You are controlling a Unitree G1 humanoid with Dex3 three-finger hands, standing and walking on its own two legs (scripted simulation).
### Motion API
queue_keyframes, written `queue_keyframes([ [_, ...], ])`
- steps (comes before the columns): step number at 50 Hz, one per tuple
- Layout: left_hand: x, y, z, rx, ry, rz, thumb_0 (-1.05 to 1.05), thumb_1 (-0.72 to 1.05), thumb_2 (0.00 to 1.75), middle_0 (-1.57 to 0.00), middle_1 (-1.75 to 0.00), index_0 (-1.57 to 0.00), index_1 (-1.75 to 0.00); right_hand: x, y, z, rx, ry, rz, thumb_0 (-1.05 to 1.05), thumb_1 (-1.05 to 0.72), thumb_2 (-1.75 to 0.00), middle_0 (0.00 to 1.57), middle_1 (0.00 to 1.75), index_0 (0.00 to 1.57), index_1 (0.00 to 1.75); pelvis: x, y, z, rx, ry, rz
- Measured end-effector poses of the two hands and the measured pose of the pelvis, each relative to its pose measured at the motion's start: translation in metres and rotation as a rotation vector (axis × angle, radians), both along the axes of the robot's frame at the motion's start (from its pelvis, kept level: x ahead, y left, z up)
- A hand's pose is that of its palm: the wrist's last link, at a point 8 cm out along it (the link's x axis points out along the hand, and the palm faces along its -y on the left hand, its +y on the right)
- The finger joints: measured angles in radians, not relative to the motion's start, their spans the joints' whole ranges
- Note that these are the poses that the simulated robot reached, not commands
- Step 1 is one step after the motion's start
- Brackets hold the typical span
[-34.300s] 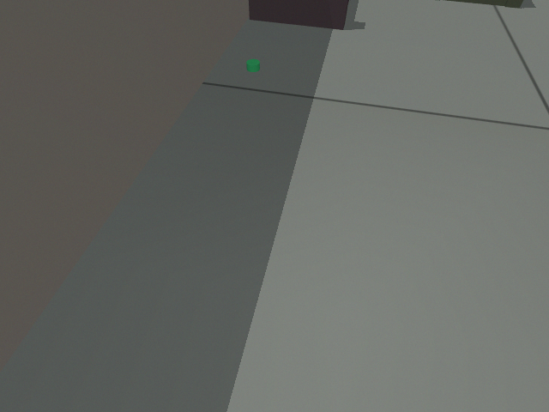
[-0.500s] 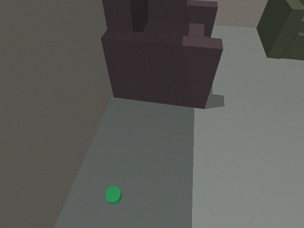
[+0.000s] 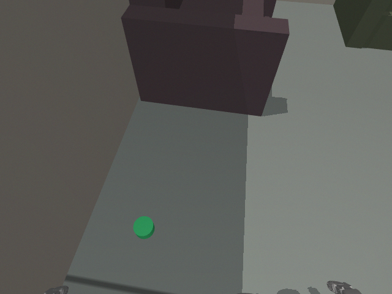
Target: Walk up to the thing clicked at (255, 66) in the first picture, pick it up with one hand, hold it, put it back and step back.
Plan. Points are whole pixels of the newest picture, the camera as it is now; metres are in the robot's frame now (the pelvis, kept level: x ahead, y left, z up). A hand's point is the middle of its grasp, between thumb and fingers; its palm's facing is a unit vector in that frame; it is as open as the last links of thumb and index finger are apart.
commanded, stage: step back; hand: left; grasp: from above
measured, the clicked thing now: (144, 227) +0.47 +0.24 -0.74
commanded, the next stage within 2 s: none
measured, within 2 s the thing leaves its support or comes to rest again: neither
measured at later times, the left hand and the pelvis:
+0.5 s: hand out of the picture +0.01 +0.27 -0.17, palm faces -0.13 -0.91 -0.40, open 7.4 cm; pelvis -0.10 +0.01 -0.02, yaw -6 degrees
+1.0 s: hand out of the picture -0.10 +0.27 -0.16, palm faces -0.02 -0.92 -0.38, open 7.4 cm; pelvis -0.24 +0.01 -0.02, yaw +0 degrees
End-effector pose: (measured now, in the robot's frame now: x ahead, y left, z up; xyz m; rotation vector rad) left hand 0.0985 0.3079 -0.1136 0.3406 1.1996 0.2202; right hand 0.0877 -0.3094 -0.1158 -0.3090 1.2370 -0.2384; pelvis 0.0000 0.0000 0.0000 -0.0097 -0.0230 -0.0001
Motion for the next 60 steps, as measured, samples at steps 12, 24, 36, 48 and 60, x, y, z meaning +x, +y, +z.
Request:
queue_keyframes([
  [12, 0.006, 0.033, -0.016, 0.02, -0.077, -0.064, 0.01, 0.9, 0.9, -0.2, -0.3, -0.21, -0.3, -0.066, 0.017, 0.003, -0.063, 0.03, -0.003, 0.0, -0.91, -0.9, 0.2, 0.3, 0.2, 0.3, -0.043, 0.027, -0.015, -0.007, -0.01, -0.012],
  [24, -0.077, 0.01, -0.017, 0.024, 0.029, -0.118, 0.01, 0.9, 0.9, -0.2, -0.3, -0.21, -0.3, -0.118, 0.007, -0.008, -0.038, -0.053, -0.024, 0.01, -0.9, -0.9, 0.2, 0.3, 0.2, 0.3, -0.098, 0.011, -0.019, 0.01, -0.007, -0.099],
  [36, -0.157, -0.017, 0.016, 0.051, -0.001, -0.077, 0.01, 0.9, 0.9, -0.2, -0.3, -0.21, -0.3, -0.185, -0.018, -0.014, -0.011, -0.016, -0.041, 0.01, -0.91, -0.9, 0.2, 0.3, 0.2, 0.3, -0.154, -0.008, -0.005, 0.039, -0.006, -0.076],
  [48, -0.195, 0.005, -0.004, 0.014, -0.139, -0.063, 0.01, 0.9, 0.9, -0.2, -0.3, -0.21, -0.3, -0.236, 0.004, -0.007, -0.051, -0.016, 0.06, 0.01, -0.91, -0.9, 0.2, 0.3, 0.2, 0.3, -0.228, 0.009, -0.019, 0.037, -0.032, -0.005],
  [60, -0.297, 0.004, -0.006, 0.023, -0.027, -0.063, 0.01, 0.9, 0.9, -0.2, -0.3, -0.21, -0.3, -0.282, 0.0, 0.012, -0.053, -0.152, 0.055, 0.01, -0.9, -0.9, 0.2, 0.3, 0.2, 0.3, -0.303, -0.001, -0.012, -0.001, -0.021, -0.072],
])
